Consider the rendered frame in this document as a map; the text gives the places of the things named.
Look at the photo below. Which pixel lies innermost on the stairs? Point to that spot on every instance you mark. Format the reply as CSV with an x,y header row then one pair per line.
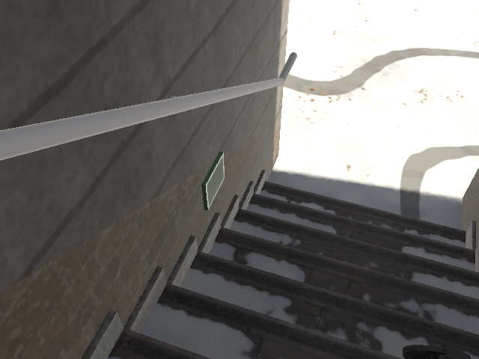
x,y
300,275

